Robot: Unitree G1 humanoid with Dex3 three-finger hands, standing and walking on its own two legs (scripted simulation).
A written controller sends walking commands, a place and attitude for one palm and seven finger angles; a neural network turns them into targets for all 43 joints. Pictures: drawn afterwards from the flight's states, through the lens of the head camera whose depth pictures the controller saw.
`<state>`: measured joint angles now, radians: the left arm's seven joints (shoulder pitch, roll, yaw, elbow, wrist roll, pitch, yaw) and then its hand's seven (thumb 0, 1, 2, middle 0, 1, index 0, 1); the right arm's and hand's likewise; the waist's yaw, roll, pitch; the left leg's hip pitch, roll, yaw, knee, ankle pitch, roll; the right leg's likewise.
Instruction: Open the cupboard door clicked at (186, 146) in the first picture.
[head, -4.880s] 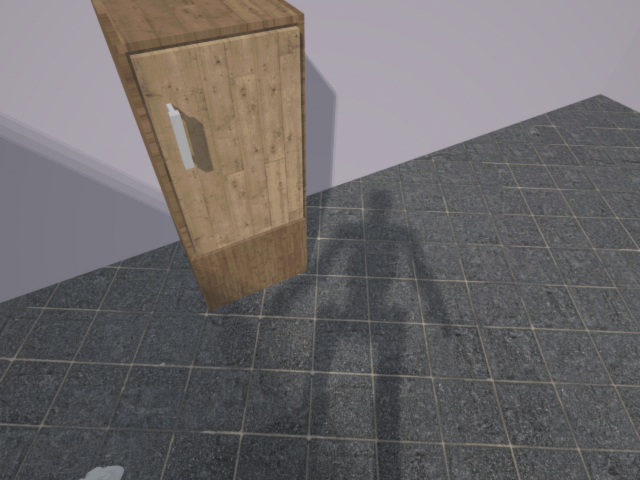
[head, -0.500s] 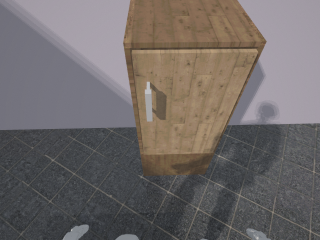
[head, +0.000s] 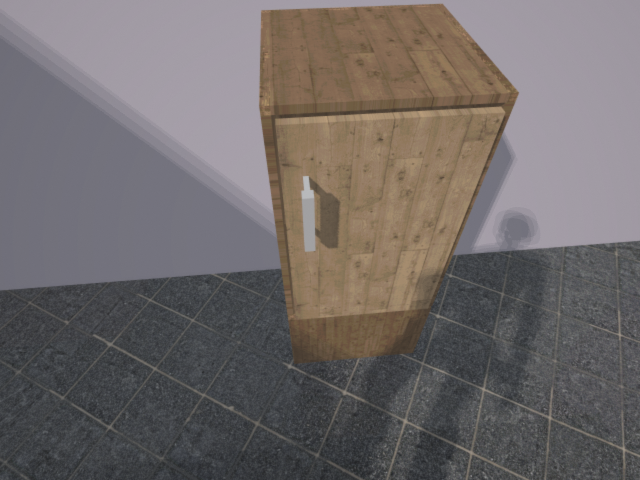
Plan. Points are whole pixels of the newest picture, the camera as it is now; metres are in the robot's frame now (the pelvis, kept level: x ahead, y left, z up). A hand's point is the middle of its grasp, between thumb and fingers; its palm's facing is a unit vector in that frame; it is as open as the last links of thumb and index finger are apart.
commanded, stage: come to a stop and stand still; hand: left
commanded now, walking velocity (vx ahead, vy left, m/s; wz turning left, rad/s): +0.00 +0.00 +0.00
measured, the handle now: (308, 214) +0.55 +0.05 -0.02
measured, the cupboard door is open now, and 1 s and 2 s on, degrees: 0 0 0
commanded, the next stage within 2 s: look again from close up in 0.32 s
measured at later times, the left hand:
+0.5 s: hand out of the picture -0.04 +0.14 -0.18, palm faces +0.03 -0.99 -0.16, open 7.3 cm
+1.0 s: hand out of the picture -0.04 +0.18 -0.18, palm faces +0.05 -0.98 -0.18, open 7.4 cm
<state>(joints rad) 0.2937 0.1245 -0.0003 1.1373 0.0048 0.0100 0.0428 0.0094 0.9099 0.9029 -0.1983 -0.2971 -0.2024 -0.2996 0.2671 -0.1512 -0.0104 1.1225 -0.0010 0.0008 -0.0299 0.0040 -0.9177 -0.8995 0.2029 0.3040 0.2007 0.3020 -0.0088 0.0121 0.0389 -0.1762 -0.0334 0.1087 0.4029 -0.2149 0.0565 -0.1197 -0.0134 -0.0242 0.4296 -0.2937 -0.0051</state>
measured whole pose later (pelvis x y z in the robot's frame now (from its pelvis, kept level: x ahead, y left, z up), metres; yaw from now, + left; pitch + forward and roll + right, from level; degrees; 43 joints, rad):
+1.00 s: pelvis -0.04 +0.01 +0.00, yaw +1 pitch -3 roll -1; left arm 0.35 0.16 -0.01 1.01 0.02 0.00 0.04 0.01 0.91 0.90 -0.20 -0.30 -0.20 -0.30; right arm 0.26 -0.17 0.00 1.03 -0.01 0.00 -0.01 0.00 -0.91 -0.90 0.20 0.30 0.20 0.30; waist 0.00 -0.01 -0.01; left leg -0.25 -0.02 0.09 0.48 -0.19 0.07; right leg -0.17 0.00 -0.05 0.47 -0.25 0.00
